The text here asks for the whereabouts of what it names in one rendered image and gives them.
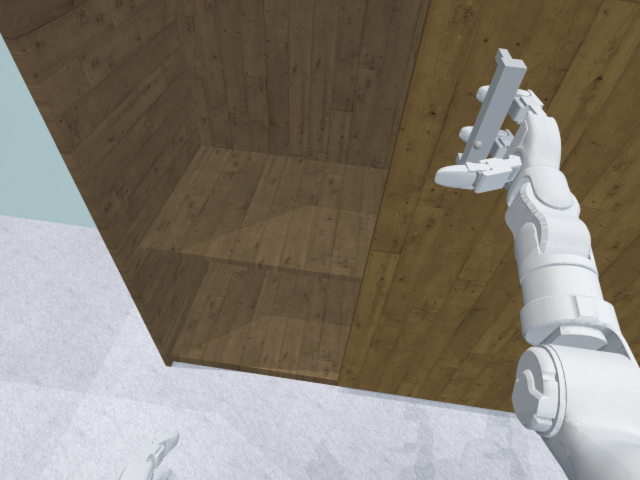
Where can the wardrobe door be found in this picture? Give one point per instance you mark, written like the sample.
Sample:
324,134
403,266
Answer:
438,311

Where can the robot right forearm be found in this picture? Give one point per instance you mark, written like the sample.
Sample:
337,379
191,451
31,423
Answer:
563,301

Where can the handle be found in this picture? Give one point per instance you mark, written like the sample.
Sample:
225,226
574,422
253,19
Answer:
501,92

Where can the robot right hand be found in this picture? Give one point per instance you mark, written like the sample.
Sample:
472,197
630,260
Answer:
536,143

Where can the robot left hand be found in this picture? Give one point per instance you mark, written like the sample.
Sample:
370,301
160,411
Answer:
149,458

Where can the right robot upper arm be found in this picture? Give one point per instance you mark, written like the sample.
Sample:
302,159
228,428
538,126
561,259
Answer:
585,405

